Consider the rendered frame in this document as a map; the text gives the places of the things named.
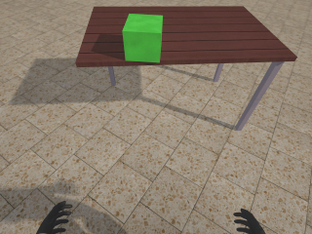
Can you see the left robot hand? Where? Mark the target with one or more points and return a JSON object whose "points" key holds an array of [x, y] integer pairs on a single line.
{"points": [[50, 221]]}

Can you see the carton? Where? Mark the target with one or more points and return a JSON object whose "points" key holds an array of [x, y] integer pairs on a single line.
{"points": [[142, 37]]}

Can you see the table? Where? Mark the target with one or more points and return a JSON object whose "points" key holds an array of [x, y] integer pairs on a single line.
{"points": [[190, 35]]}

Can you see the right robot hand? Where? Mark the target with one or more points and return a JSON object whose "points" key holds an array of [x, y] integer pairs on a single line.
{"points": [[251, 222]]}

